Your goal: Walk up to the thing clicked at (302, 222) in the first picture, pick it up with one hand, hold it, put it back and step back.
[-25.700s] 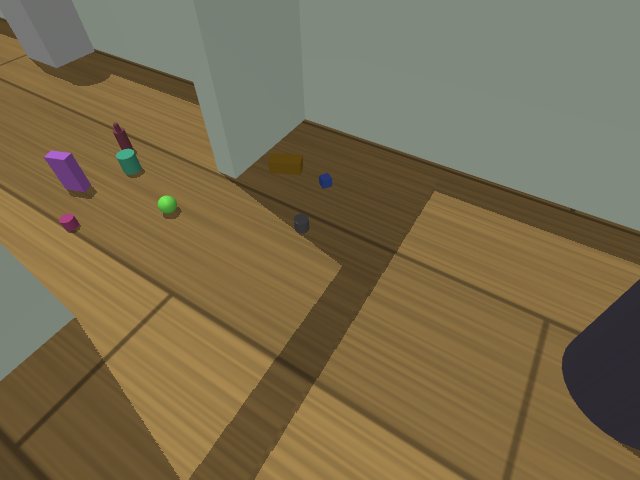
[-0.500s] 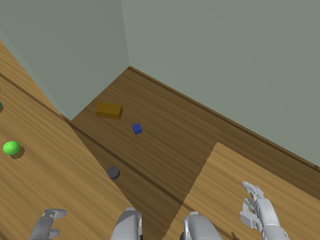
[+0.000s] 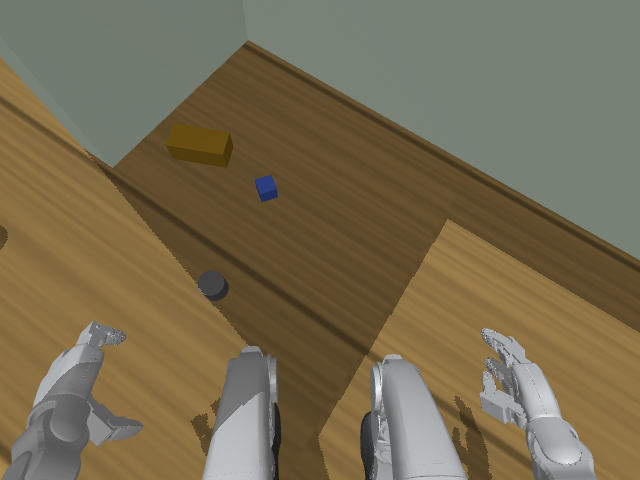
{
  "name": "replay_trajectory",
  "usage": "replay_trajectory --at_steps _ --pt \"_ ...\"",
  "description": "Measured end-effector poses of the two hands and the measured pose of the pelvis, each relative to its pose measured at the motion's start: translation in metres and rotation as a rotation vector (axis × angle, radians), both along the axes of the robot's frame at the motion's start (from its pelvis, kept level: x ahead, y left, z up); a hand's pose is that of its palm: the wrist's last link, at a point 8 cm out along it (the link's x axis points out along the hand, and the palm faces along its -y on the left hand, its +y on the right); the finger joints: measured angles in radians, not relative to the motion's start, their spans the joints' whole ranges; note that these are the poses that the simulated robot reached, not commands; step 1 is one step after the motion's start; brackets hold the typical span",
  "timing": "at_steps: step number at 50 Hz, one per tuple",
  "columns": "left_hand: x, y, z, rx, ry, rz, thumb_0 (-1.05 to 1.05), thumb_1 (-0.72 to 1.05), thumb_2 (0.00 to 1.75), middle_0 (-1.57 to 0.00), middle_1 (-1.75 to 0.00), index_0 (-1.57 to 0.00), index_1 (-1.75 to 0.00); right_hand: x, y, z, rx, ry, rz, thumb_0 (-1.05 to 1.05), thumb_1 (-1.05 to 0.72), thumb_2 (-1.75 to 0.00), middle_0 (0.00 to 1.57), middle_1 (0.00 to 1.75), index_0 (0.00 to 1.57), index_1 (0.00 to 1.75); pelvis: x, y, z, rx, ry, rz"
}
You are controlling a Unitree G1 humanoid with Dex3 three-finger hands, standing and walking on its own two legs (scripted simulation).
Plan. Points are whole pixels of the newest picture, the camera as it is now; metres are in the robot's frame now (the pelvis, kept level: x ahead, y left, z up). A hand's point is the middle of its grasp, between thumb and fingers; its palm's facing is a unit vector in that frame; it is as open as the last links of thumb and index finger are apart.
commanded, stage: rise first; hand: left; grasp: from above
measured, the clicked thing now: (213, 285) +0.46 +0.27 -0.54
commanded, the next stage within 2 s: none
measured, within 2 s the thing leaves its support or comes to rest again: neither
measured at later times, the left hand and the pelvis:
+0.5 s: hand (151, 324) +0.33 +0.33 -0.31, palm faces -0.47 -0.21 -0.86, open 14.0 cm; pelvis -0.06 +0.00 -0.17, yaw -5 degrees
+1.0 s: hand (166, 300) +0.39 +0.33 -0.38, palm faces -0.45 -0.03 -0.89, open 14.2 cm; pelvis -0.06 +0.00 -0.23, yaw -8 degrees
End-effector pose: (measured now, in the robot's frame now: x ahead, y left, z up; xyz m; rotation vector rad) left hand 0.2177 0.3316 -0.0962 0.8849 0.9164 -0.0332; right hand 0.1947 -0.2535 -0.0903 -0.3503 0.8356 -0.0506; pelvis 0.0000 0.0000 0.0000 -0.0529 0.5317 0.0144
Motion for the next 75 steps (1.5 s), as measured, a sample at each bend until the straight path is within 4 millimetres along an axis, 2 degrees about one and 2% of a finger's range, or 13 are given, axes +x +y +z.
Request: replay_trajectory --at_steps 6,12,16,21,28,34,44,58,75 --pt "0.038 0.005 -0.049 0.118 -0.061 -0.142 0.0 -0.53 1.01 -0.05 -1.09 -0.05 -1.09 -0.026 -0.011 -0.07 -0.005 0.099 -0.012 0.01 -0.86 -0.89 0.2 0.3 0.2 0.3 -0.019 -0.003 -0.055 -0.006 0.05 -0.014" --pt "0.069 0.005 -0.094 0.202 -0.09 -0.262 0.0 -0.53 1.03 -0.06 -1.09 -0.05 -1.09 -0.068 -0.017 -0.132 -0.006 0.219 -0.029 0.01 -0.86 -0.89 0.2 0.3 0.2 0.3 -0.038 -0.006 -0.104 -0.017 0.064 -0.03" --pt "0.088 0.005 -0.117 0.247 -0.118 -0.331 0.0 -0.52 1.03 -0.06 -1.09 -0.06 -1.09 -0.102 -0.02 -0.162 -0.012 0.299 -0.056 0.01 -0.86 -0.89 0.2 0.3 0.2 0.3 -0.048 -0.007 -0.131 -0.026 0.059 -0.039" --pt "0.107 0.003 -0.139 0.289 -0.137 -0.406 0.0 -0.52 1.03 -0.05 -1.08 -0.06 -1.08 -0.142 -0.023 -0.185 -0.025 0.391 -0.097 0.01 -0.86 -0.89 0.2 0.3 0.2 0.3 -0.058 -0.006 -0.156 -0.037 0.048 -0.048" --pt "0.129 0.001 -0.164 0.335 -0.155 -0.497 0.0 -0.52 1.03 -0.06 -1.06 -0.06 -1.06 -0.183 -0.028 -0.202 -0.059 0.495 -0.134 0.01 -0.86 -0.89 0.2 0.3 0.2 0.3 -0.064 -0.004 -0.183 -0.052 0.034 -0.058" --pt "0.146 0.002 -0.184 0.376 -0.176 -0.55 0.0 -0.52 1.03 -0.07 -1.02 -0.07 -1.02 -0.199 -0.031 -0.213 -0.092 0.553 -0.145 0.01 -0.87 -0.89 0.2 0.3 0.2 0.3 -0.064 -0.003 -0.202 -0.063 0.03 -0.065" --pt "0.169 0.001 -0.213 0.424 -0.188 -0.608 0.0 -0.54 1.02 -0.08 -0.99 -0.07 -1.0 -0.194 -0.03 -0.231 -0.119 0.586 -0.123 0.0 -0.9 -0.9 0.2 0.3 0.2 0.3 -0.06 -0.001 -0.223 -0.076 0.027 -0.079" --pt "0.19 -0.003 -0.241 0.43 -0.191 -0.608 0.0 -0.56 1.02 -0.07 -1.01 -0.07 -1.01 -0.18 -0.027 -0.249 -0.126 0.613 -0.075 0.0 -0.91 -0.9 0.2 0.3 0.2 0.3 -0.051 -0.002 -0.24 -0.084 0.033 -0.099" --pt "0.204 -0.008 -0.263 0.418 -0.19 -0.598 0.0 -0.57 1.02 -0.07 -1.02 -0.07 -1.02 -0.194 -0.027 -0.249 -0.142 0.662 -0.083 0.0 -0.91 -0.9 0.2 0.3 0.2 0.3 -0.047 -0.001 -0.248 -0.099 0.026 -0.112"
